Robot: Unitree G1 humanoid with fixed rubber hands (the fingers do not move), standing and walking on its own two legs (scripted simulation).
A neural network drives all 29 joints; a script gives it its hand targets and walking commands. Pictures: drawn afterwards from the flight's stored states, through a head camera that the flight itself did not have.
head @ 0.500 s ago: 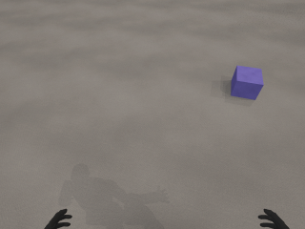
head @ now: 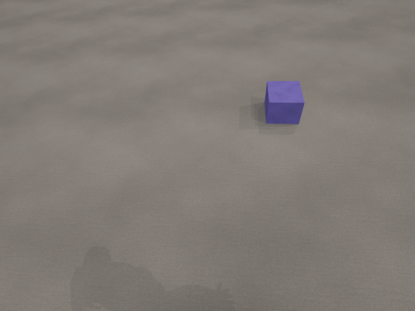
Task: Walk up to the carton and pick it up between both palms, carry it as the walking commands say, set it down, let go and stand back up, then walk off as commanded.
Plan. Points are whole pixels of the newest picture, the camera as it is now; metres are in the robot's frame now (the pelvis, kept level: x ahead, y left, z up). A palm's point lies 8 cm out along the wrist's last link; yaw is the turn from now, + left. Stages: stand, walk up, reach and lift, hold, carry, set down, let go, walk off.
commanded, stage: walk up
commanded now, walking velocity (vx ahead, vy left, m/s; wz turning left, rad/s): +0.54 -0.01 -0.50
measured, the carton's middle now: (282, 102) +1.51 -0.39 -0.65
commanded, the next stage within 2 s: none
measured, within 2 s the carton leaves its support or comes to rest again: neither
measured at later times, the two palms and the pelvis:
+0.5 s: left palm (115, 248) +0.27 +0.28 -0.13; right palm (330, 200) +0.38 -0.25 -0.09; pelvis +0.28 +0.02 +0.01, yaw -11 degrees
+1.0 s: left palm (210, 113) +0.74 +0.06 -0.09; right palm (354, 217) +0.35 -0.31 -0.12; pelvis +0.51 -0.11 +0.01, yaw -14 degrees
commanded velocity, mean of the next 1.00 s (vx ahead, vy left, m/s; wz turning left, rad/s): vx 0.50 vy -0.10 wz -0.22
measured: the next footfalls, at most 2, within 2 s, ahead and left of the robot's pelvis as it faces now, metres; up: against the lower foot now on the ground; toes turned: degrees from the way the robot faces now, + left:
left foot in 0.42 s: +0.43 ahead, +0.10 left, +0.00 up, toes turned -2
right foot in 0.98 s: +0.60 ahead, -0.26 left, +0.00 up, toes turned -21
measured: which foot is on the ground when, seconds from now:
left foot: up 0.00-0.40, down 0.42-0.98, up 1.00-1.00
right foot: down 0.00-0.44, up 0.46-0.96, down 0.98-1.00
